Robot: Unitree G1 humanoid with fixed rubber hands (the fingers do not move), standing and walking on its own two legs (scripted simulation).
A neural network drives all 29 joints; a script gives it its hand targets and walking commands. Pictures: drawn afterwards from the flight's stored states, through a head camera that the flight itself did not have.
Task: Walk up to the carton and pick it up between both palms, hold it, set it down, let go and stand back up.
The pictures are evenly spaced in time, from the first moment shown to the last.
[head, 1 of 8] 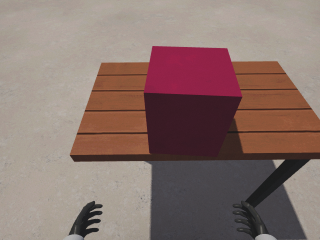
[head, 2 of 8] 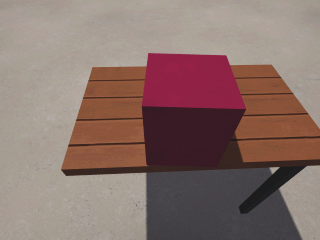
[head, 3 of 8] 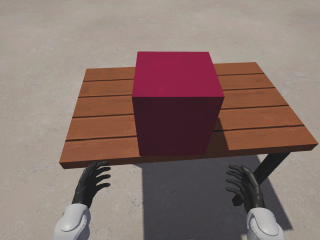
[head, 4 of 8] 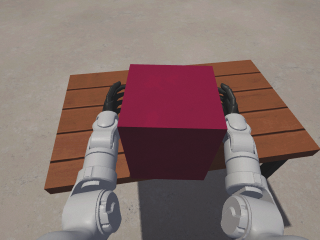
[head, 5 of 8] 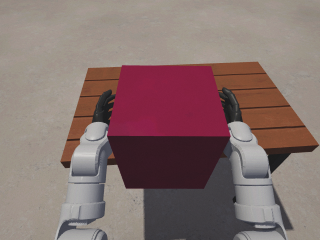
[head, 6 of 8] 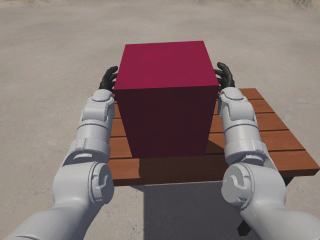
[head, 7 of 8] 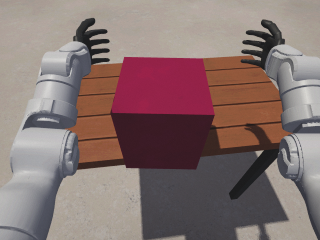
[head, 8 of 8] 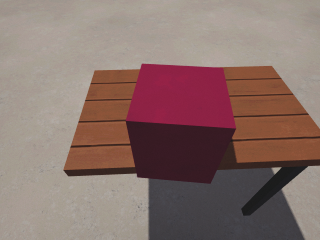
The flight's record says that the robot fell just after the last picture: no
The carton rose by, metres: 0.14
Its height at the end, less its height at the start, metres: +0.00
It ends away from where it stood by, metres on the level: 0.05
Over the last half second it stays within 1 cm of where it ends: yes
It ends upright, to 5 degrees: yes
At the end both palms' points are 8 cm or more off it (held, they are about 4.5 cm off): yes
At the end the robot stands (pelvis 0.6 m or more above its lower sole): yes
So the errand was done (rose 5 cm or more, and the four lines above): yes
